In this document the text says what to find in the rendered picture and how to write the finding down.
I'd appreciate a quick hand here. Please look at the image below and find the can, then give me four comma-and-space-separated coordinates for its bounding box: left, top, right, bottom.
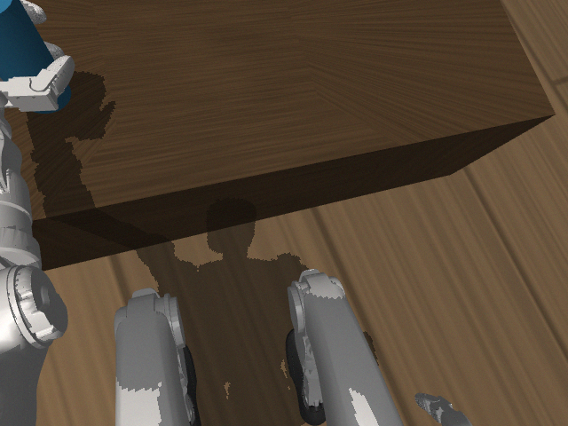
0, 0, 71, 114

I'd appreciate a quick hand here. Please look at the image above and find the right robot foot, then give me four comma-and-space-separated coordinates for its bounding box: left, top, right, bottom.
286, 329, 326, 426

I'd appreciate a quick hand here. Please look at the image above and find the left robot arm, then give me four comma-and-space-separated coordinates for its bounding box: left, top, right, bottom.
0, 114, 68, 426

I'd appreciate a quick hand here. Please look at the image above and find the right robot hand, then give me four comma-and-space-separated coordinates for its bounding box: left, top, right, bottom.
414, 393, 473, 426

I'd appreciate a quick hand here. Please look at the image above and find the left robot foot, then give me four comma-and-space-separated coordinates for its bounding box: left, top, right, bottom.
183, 345, 201, 426

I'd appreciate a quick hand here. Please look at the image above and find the left robot hand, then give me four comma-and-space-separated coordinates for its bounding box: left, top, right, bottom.
0, 0, 75, 116

